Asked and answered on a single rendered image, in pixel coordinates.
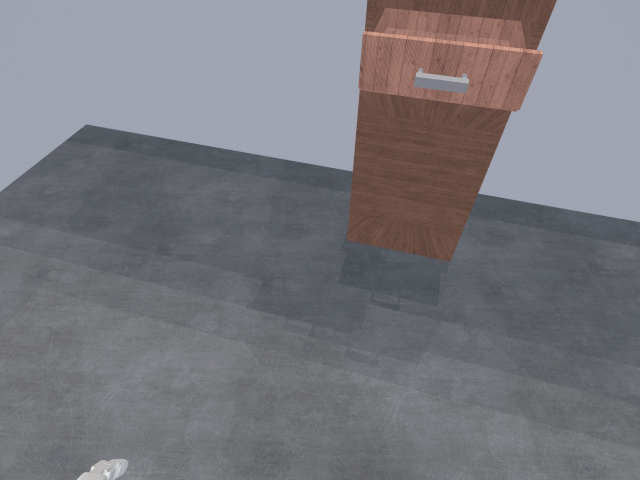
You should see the cabinet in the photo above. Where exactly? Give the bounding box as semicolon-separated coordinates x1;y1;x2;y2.
347;0;557;262

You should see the left robot hand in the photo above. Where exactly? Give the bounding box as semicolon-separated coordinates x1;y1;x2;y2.
77;459;128;480

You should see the handle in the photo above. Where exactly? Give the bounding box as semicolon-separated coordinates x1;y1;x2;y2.
413;68;469;94

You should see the drawer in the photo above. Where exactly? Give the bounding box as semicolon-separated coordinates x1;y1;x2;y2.
358;8;543;112

